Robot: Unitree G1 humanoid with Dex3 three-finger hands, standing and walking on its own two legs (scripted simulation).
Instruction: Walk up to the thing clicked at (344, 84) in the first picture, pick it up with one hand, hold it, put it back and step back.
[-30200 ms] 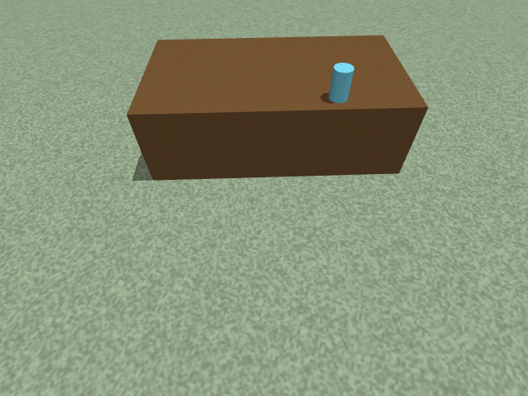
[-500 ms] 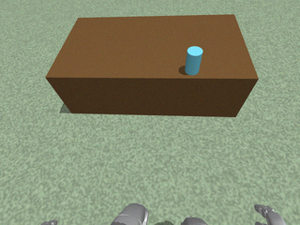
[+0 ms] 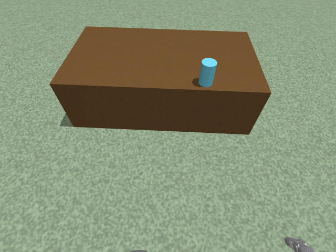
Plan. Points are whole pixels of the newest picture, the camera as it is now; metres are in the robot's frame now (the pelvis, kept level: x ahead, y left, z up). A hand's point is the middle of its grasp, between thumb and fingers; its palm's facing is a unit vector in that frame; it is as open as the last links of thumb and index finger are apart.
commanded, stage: step back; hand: right
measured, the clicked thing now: (207, 72) +1.06 -0.21 -0.27
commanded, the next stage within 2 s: stand in 0.62 s
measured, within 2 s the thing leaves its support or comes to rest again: neither
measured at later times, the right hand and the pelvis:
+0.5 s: hand out of the picture +0.12 -0.25 -0.15, palm faces -0.01 +0.94 -0.35, open 7.4 cm; pelvis +0.03 +0.00 +0.00, yaw +0 degrees
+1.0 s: hand out of the picture +0.11 -0.26 -0.14, palm faces -0.02 +0.94 -0.33, open 7.4 cm; pelvis +0.00 -0.01 +0.02, yaw +0 degrees
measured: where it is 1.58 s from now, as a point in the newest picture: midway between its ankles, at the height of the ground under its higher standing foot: outside the picture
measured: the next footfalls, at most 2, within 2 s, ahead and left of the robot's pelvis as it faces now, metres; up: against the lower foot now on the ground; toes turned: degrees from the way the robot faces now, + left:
none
